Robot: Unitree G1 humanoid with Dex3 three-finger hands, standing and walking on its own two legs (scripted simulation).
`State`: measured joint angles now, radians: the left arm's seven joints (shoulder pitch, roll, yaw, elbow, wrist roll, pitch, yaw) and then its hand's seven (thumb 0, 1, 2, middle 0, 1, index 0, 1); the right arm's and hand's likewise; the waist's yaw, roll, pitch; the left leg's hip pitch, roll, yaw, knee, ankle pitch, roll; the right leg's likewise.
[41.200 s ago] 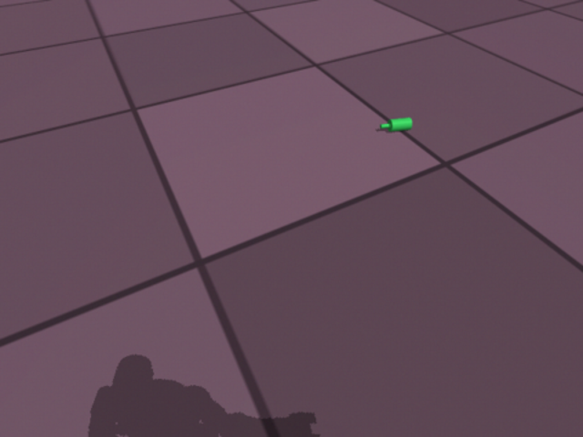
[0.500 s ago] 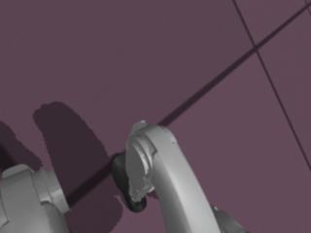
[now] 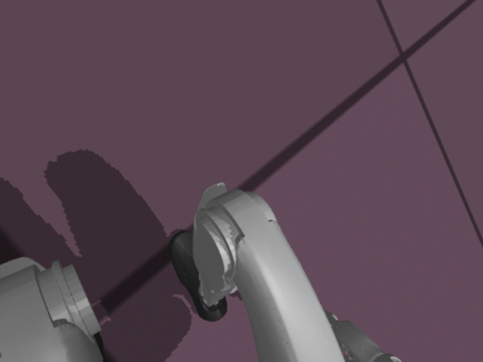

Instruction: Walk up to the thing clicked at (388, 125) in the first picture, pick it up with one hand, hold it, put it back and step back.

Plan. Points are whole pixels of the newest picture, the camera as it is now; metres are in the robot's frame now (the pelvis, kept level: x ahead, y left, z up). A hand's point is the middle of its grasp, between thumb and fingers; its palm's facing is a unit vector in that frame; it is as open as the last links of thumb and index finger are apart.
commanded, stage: close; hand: left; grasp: from above
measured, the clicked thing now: out of the picture +0.49 +0.33 -0.28
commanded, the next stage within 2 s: settle in 1.30 s
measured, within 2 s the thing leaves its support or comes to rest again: leaves its support in 1.70 s
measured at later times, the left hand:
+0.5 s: hand out of the picture +0.48 +0.29 -0.25, palm faces -0.46 -0.09 -0.89, open 10.5 cm
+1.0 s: hand out of the picture +0.48 +0.30 -0.25, palm faces -0.48 -0.10 -0.87, open 10.1 cm
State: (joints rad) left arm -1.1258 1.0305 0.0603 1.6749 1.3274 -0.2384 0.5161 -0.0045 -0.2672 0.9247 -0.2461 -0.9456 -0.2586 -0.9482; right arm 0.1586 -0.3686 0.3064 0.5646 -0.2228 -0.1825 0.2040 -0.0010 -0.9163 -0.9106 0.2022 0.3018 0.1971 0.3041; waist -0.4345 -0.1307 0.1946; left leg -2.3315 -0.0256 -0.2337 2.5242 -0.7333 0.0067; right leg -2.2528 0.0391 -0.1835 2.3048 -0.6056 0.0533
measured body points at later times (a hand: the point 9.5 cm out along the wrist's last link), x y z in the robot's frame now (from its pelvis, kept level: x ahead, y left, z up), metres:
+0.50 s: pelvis +0.00 +0.00 +0.00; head +0.29 +0.13 +0.32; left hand +0.50 +0.29 -0.20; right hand +0.04 -0.25 -0.04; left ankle +0.06 +0.12 -0.28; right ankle +0.13 -0.12 -0.28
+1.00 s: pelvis +0.00 +0.00 +0.00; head +0.29 +0.14 +0.32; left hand +0.50 +0.30 -0.20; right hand +0.04 -0.26 -0.03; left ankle +0.06 +0.12 -0.28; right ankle +0.13 -0.12 -0.28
